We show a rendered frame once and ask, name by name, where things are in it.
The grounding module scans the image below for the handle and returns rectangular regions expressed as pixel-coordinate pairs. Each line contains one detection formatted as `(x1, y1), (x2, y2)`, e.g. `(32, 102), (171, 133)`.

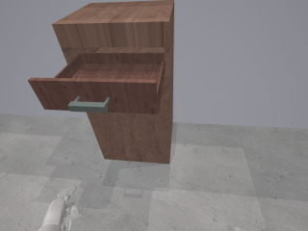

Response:
(67, 96), (111, 114)

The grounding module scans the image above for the drawer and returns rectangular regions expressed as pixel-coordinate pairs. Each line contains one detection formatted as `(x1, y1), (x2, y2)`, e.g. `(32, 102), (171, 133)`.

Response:
(28, 53), (166, 115)

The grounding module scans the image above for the cabinet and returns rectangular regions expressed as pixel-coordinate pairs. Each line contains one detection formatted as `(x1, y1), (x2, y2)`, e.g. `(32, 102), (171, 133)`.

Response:
(52, 0), (174, 165)

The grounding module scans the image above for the left robot hand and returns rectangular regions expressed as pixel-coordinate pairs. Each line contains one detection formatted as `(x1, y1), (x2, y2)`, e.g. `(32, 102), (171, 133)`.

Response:
(42, 185), (82, 231)

